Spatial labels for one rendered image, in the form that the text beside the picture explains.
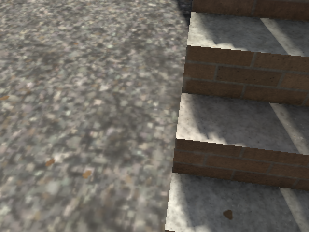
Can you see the stairs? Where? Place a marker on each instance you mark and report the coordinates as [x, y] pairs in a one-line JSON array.
[[241, 157]]

